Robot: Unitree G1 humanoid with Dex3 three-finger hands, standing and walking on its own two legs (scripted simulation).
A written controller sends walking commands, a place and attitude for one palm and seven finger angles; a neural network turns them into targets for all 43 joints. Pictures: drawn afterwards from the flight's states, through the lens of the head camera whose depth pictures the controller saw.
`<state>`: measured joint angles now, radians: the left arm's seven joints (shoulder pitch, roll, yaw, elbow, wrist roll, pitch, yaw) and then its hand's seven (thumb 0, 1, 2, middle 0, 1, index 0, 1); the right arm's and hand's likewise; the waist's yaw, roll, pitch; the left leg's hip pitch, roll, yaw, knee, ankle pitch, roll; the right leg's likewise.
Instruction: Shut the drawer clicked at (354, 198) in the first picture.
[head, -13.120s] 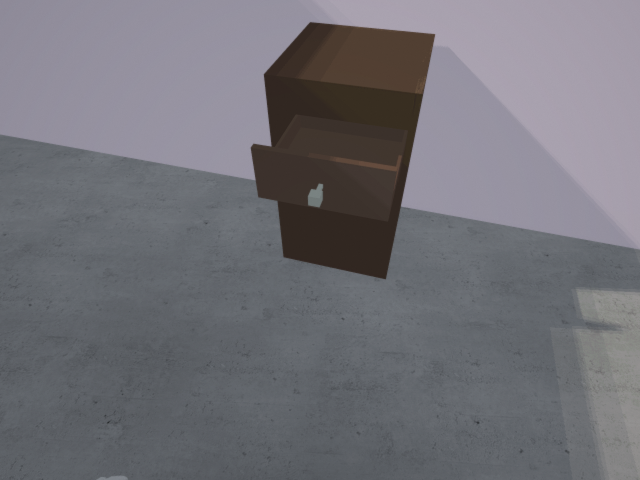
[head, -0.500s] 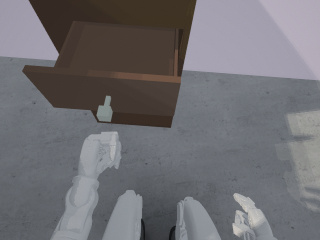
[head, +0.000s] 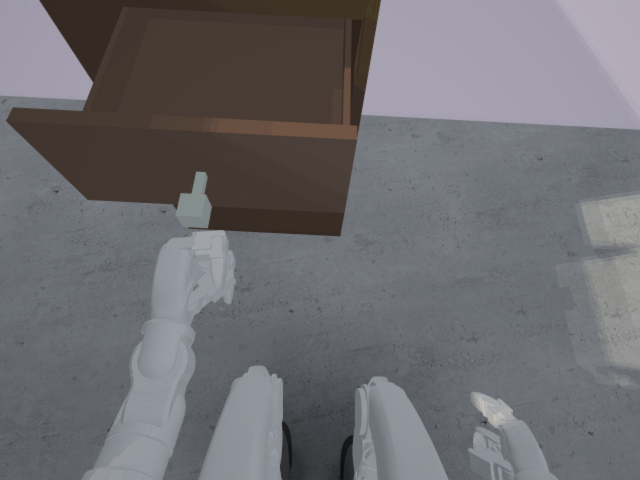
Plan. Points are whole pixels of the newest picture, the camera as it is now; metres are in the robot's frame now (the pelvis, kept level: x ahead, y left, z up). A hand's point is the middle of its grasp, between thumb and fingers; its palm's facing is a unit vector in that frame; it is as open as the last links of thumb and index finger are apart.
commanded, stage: bring the fist close to the handle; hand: left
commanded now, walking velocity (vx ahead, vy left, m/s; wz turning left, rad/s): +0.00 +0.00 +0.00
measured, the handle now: (196, 198) +0.45 +0.17 +0.00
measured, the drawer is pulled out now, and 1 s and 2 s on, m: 0.19 0.18 0.05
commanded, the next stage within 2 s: push the drawer shut in 0.22 s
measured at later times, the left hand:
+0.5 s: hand (231, 275) +0.35 +0.12 +0.00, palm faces -0.07 -1.00 -0.04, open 3.2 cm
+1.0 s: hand (235, 240) +0.40 +0.12 +0.00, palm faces -0.03 -1.00 -0.05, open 3.4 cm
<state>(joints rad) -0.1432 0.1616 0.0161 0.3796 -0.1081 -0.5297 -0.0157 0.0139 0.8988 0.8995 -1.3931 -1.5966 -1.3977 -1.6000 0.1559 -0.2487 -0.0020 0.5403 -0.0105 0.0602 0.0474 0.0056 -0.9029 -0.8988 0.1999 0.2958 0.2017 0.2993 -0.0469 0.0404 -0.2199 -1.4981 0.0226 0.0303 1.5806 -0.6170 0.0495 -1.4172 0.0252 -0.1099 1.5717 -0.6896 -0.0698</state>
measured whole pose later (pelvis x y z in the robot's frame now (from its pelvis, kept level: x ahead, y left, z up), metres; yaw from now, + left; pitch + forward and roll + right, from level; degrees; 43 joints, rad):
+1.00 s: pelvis -0.02 +0.00 -0.01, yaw +0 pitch +30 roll -4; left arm -0.47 0.19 0.06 0.69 -0.07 -0.58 0.03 0.01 0.90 0.90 -1.40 -1.60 -1.48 -1.60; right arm 0.19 -0.25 0.02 0.61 -0.02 0.06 0.02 0.00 -0.90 -0.90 0.20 0.30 0.20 0.30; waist -0.08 0.04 -0.21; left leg -1.56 0.01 0.01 1.60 -0.58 0.06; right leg -1.46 0.02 -0.13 1.58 -0.66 -0.07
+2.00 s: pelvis -0.02 +0.00 -0.03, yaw -2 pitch +35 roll -6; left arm -1.03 0.41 0.28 1.20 0.03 -0.55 0.03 0.01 0.90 0.90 -1.40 -1.60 -1.49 -1.60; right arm 0.28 -0.26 0.05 0.63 -0.07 0.11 0.05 0.00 -0.90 -0.90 0.20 0.30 0.20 0.30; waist -0.22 0.05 -0.18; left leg -1.70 0.04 -0.01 1.66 -0.58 0.06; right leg -1.60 0.04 -0.15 1.61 -0.64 -0.07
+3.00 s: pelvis -0.05 +0.01 -0.05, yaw -6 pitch +37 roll -9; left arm -1.33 0.65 0.33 1.31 0.12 -0.39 0.00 0.01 0.90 0.90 -1.40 -1.60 -1.48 -1.60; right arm 0.34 -0.25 0.13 0.61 -0.08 0.05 0.03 0.00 -0.90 -0.90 0.20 0.30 0.20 0.30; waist -0.36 0.05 -0.12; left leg -1.85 0.06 -0.03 1.72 -0.53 0.08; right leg -1.74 0.06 -0.17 1.65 -0.57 -0.06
